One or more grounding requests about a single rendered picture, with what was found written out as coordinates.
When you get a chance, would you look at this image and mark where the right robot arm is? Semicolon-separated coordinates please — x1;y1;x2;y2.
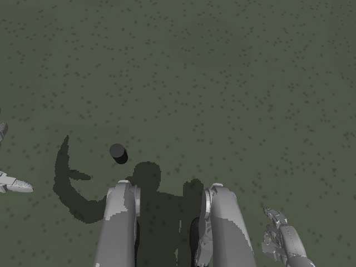
286;256;315;267

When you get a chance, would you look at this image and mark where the right robot hand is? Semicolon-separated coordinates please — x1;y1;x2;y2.
261;206;307;265

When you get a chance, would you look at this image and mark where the can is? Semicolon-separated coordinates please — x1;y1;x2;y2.
110;144;128;164

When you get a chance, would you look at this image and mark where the right robot foot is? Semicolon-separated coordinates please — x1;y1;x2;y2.
190;217;209;267

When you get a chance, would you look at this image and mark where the left robot hand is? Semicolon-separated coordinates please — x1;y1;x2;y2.
0;107;34;193

